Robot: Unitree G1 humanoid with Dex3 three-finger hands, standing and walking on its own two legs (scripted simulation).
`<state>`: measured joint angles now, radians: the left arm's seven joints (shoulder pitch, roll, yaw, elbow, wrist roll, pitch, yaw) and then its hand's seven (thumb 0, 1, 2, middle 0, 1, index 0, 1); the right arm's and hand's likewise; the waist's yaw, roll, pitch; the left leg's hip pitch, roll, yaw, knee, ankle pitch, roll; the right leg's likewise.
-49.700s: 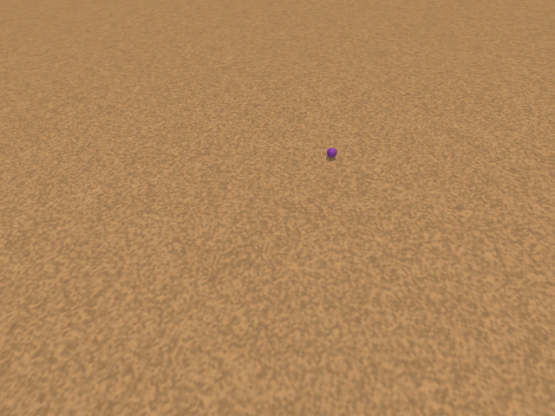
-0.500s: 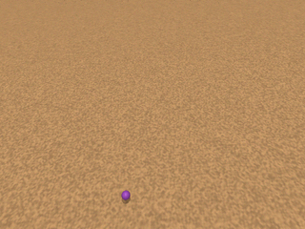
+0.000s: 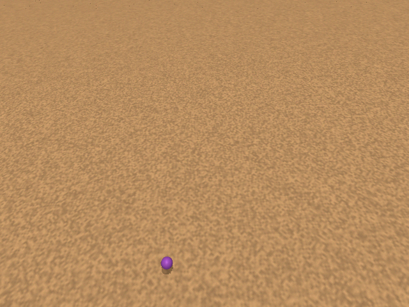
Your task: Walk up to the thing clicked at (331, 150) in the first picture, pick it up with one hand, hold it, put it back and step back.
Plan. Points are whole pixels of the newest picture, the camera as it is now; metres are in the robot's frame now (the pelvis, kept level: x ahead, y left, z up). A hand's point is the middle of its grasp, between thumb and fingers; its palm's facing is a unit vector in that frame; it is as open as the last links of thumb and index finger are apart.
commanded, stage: stand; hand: left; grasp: from above
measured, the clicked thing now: (166, 262) +0.47 +0.25 -0.75
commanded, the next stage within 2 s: step back in 0.80 s
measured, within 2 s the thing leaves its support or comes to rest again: neither
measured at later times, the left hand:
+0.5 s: hand out of the picture +0.08 +0.25 -0.16, palm faces +0.00 -0.94 -0.33, open 7.4 cm
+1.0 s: hand out of the picture +0.09 +0.28 -0.16, palm faces -0.04 -0.93 -0.37, open 7.4 cm
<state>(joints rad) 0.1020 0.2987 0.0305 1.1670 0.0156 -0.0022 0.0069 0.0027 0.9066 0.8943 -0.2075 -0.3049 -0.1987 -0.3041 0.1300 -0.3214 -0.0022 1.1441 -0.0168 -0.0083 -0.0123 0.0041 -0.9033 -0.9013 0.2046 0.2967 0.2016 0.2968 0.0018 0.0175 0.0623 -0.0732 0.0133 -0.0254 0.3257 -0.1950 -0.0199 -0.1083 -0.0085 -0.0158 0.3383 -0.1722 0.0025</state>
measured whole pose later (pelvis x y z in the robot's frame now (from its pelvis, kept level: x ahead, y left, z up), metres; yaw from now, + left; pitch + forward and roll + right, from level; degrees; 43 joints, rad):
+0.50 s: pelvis +0.01 +0.00 +0.00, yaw +0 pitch -3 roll +0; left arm 0.09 0.32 0.03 1.16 0.01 -0.01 0.00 0.00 0.91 0.89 -0.21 -0.30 -0.20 -0.30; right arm 0.12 -0.33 0.00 1.14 -0.01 -0.01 -0.01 0.00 -0.90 -0.90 0.20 0.30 0.20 0.30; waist 0.00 0.01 0.06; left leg -0.06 0.01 -0.02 0.31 -0.20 -0.02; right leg -0.10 -0.01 -0.01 0.33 -0.18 0.00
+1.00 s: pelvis -0.02 +0.02 -0.01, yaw -1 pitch -1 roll +0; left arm 0.07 0.37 0.05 0.99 0.02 0.02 0.01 0.00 0.90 0.89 -0.21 -0.31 -0.20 -0.30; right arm 0.07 -0.39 -0.04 1.02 0.01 0.04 0.01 0.00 -0.90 -0.90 0.21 0.30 0.20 0.30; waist -0.01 -0.01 0.16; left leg -0.31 -0.04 -0.04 0.78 -0.45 0.03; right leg -0.26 -0.03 0.02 0.49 -0.21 0.00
